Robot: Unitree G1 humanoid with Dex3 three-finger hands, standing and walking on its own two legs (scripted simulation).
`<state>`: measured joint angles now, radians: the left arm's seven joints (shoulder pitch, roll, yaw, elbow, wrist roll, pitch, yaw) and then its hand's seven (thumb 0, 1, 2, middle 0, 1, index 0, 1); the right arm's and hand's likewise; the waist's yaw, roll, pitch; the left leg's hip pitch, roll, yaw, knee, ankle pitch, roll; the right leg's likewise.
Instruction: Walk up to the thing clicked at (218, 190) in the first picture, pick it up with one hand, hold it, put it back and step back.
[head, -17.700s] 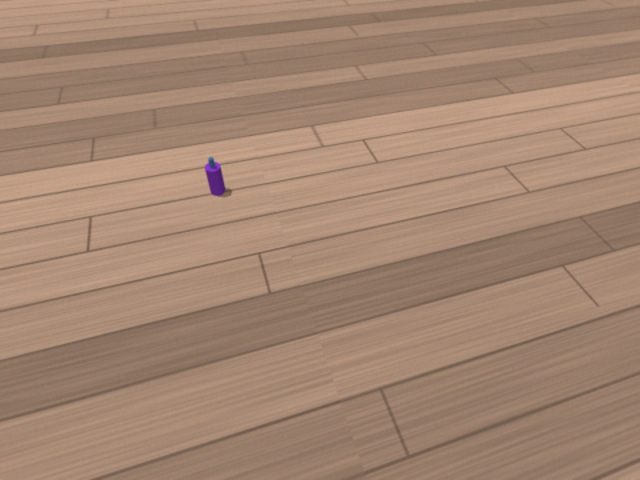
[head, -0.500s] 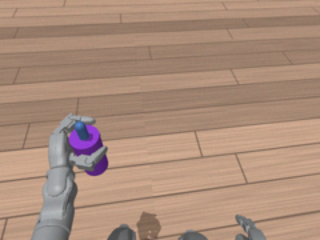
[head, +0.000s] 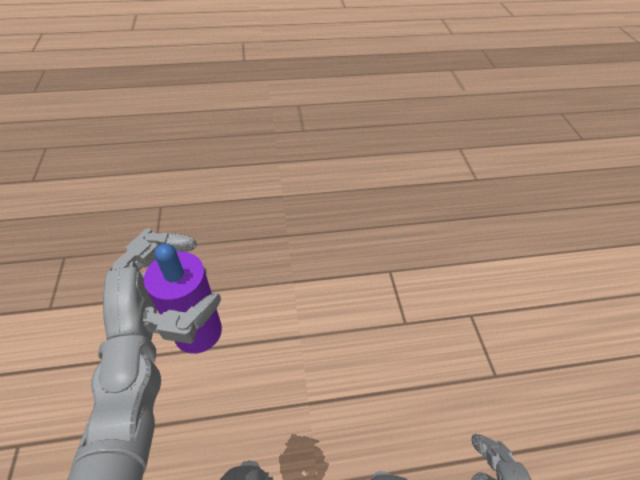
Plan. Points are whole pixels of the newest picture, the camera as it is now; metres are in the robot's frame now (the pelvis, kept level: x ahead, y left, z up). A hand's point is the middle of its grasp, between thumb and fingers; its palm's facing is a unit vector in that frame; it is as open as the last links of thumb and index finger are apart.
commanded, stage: hold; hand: left
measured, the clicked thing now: (183, 295) +0.33 +0.18 +0.03
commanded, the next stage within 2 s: none
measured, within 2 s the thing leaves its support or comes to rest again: neither
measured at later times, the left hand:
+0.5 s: hand (182, 286) +0.33 +0.17 +0.05, palm faces +0.20 -0.98 +0.00, open 9.6 cm
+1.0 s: hand (176, 291) +0.32 +0.17 +0.06, palm faces +0.20 -0.98 +0.00, open 9.6 cm
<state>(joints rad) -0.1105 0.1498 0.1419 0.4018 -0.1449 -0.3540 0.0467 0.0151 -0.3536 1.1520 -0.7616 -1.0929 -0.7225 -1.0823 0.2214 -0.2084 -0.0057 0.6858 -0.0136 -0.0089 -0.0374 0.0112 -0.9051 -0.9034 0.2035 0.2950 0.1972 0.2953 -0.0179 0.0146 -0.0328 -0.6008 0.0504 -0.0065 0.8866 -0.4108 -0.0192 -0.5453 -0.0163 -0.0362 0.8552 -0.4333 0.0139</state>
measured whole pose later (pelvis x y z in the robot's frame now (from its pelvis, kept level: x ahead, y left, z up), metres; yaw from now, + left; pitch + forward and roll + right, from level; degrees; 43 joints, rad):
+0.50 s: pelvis +0.00 +0.00 +0.01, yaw +0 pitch +6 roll -1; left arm -0.12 0.15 0.14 0.42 -0.14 -0.35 0.05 0.01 -0.34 1.14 -0.76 -1.09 -0.72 -1.08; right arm 0.22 -0.21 -0.01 0.69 -0.01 -0.01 -0.03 0.01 -0.90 -0.90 0.20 0.30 0.20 0.30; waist -0.02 0.01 -0.02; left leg -0.55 0.05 -0.01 0.84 -0.39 -0.02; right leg -0.49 -0.02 -0.04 0.81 -0.41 0.01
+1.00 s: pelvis -0.01 +0.00 +0.01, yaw +0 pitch +5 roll -1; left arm -0.11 0.15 0.14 0.42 -0.14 -0.36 0.05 0.01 -0.34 1.14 -0.76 -1.09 -0.72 -1.08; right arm 0.22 -0.21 -0.01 0.69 -0.01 -0.01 -0.02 0.01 -0.90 -0.91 0.20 0.30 0.20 0.30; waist -0.01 0.01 -0.02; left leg -0.54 0.05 -0.01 0.83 -0.38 -0.02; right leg -0.49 -0.02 -0.04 0.80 -0.40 0.01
